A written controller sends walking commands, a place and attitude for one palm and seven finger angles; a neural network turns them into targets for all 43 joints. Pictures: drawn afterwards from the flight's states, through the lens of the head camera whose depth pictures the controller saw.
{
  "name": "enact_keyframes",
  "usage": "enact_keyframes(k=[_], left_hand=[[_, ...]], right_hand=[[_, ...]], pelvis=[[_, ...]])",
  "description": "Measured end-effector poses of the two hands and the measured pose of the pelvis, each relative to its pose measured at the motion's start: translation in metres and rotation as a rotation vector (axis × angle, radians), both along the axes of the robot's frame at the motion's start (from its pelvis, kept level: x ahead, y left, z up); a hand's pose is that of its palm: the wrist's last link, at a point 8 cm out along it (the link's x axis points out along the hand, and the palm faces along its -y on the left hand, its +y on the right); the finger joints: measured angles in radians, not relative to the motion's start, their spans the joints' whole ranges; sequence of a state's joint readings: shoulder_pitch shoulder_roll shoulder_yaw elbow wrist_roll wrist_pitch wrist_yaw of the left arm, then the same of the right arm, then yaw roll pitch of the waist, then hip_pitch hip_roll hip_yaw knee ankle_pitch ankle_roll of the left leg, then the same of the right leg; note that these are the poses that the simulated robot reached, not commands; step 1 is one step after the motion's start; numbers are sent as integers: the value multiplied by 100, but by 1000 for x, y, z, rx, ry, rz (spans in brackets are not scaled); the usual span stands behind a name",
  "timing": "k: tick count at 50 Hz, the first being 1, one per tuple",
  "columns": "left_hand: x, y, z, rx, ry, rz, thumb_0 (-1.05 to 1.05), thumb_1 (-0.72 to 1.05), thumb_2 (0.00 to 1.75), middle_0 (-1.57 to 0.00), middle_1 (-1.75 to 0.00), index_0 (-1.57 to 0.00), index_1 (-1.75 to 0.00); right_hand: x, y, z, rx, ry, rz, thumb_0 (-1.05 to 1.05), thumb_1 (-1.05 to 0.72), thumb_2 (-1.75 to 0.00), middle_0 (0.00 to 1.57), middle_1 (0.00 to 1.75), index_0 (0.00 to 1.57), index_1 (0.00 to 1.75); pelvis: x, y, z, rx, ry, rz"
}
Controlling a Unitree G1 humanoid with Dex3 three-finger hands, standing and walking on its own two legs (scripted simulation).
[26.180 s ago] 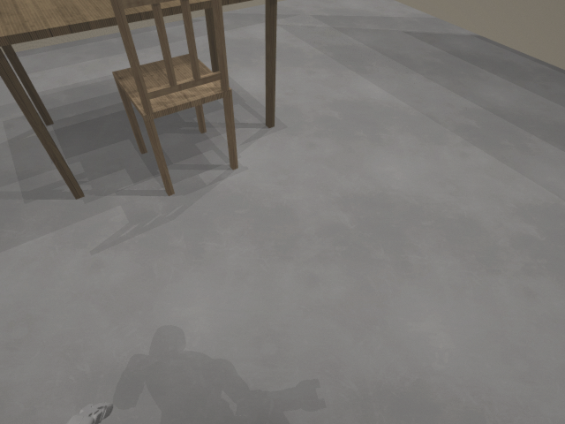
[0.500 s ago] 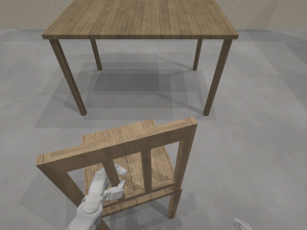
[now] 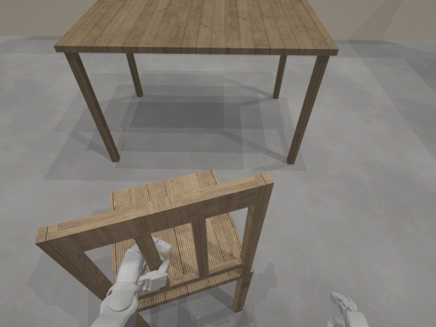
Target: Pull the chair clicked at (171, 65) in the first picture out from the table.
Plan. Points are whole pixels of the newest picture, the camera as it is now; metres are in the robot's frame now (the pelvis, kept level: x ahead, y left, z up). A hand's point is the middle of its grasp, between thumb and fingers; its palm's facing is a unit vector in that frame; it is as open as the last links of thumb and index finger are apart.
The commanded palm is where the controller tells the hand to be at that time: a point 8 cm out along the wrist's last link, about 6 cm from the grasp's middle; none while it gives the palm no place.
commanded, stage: stop walking, hand still on the chair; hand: left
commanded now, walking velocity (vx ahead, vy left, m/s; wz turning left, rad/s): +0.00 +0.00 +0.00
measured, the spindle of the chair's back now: (154, 262) +0.26 +0.15 -0.08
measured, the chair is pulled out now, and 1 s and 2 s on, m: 0.69 0.69 0.69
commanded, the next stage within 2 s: open the thumb and straighten the fingers in 0.16 s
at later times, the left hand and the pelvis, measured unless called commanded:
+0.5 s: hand (156, 269) +0.24 +0.14 -0.07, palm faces -0.04 -0.99 -0.15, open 7.9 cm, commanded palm +0.23 +0.20 -0.05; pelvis +0.00 +0.01 -0.01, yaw +0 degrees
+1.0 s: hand (147, 264) +0.25 +0.16 -0.07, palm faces +0.00 -0.98 -0.17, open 17.0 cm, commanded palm +0.24 +0.20 -0.05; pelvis +0.03 +0.01 -0.04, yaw +2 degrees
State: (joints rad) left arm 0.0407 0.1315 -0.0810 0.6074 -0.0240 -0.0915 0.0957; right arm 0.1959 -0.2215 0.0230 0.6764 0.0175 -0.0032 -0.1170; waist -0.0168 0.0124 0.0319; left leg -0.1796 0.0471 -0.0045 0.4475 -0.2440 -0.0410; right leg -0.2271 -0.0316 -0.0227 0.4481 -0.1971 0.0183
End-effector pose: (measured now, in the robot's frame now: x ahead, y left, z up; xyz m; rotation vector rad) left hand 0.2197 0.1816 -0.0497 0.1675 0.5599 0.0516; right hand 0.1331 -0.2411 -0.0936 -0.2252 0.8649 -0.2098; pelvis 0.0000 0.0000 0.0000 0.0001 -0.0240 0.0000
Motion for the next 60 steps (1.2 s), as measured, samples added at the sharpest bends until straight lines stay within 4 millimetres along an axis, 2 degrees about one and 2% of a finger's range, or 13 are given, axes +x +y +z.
enact_keyframes(k=[11, 19, 23, 30, 33, 37, 41, 49, 56, 60], left_hand=[[0, 1, 0, 1, -2, -14, 3, 61, 79, -18, -117, -50, -145], [3, 6, -2, -36, -13, -25, 3, 56, 75, -21, -122, -50, -145], [6, 11, 2, -29, -43, -42, 2, 39, 67, -28, -128, -50, -145], [14, 23, 0, -7, -18, -27, 1, -13, 41, -35, -125, -47, -135], [16, 28, -1, -4, -6, -13, 0, -30, 32, -35, -116, -42, -122], [16, 24, 1, -19, -6, -23, 0, -43, 26, -31, -97, -34, -100], [15, 22, 0, -28, -1, -27, -1, -49, 23, -24, -72, -26, -74], [17, 30, 4, 3, -6, -5, -1, -53, 21, -9, -24, -9, -24], [9, 18, 0, -16, 20, -31, -1, -54, 21, -3, -6, -2, -6], [2, 24, 1, -4, 17, -3, -1, -54, 21, -2, -3, -2, -3]], right_hand=[[-22, 3, -6, 2, 57, -24, 1, -90, -90, 20, 30, 20, 30], [-23, 9, -7, 53, 25, -30, 1, -90, -90, 20, 30, 20, 30], [-14, 7, -6, 47, -30, -13, 1, -90, -90, 20, 30, 20, 30], [10, 10, -10, 38, -92, 18, 1, -90, -90, 20, 30, 20, 30], [21, 13, -12, 40, -114, 31, 1, -90, -90, 20, 30, 20, 30], [35, 18, -14, 45, -144, 51, 1, -90, -90, 20, 30, 20, 30], [46, 22, -15, 47, -161, 69, 1, -90, -90, 20, 30, 20, 30], [56, 22, -17, 39, -170, 84, 1, -90, -90, 20, 30, 20, 30], [55, 17, -19, 25, -170, 81, 1, -90, -90, 20, 30, 20, 30], [51, 14, -19, 20, -163, 63, 1, -90, -90, 20, 30, 20, 30]], pelvis=[[-4, 4, 1, -3, 2, -4], [-5, 7, -5, 2, 50, 4], [-5, 11, -11, -2, 80, 4], [2, 16, -21, -2, 127, 5], [7, 17, -24, -3, 143, 9], [15, 18, -28, -7, 161, 15], [22, 17, -31, -8, 172, 20], [29, 14, -36, -14, 186, 30], [29, 13, -39, -15, 194, 36], [28, 11, -40, -11, 194, 31]])
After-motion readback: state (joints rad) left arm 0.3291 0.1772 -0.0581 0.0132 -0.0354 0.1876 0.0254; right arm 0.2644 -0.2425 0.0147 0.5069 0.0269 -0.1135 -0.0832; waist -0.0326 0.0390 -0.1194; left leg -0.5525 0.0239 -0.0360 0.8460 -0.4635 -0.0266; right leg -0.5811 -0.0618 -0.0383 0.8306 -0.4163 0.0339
